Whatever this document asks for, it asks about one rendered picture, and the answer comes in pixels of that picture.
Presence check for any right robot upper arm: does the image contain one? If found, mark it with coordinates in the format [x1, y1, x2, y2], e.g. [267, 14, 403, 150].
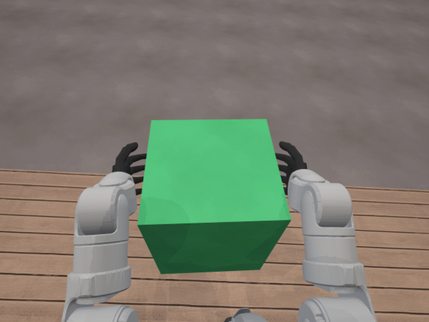
[298, 297, 375, 322]

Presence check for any right robot hand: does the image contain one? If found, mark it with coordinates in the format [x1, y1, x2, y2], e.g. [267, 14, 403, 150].
[275, 142, 307, 195]

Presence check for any robot left forearm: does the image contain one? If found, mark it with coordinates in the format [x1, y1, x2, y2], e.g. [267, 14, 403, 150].
[61, 172, 137, 322]

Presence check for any carton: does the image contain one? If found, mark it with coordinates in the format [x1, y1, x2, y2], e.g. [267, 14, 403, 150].
[137, 119, 291, 274]

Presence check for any robot right forearm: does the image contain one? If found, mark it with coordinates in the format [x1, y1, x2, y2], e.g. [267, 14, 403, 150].
[288, 169, 377, 322]

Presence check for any right robot shin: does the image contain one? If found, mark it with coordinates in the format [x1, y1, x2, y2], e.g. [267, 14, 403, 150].
[233, 308, 251, 318]

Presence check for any left robot hand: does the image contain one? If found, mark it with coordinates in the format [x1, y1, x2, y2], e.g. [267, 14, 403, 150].
[112, 142, 147, 195]

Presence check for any left robot upper arm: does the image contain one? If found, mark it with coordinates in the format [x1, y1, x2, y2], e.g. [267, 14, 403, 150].
[67, 305, 139, 322]

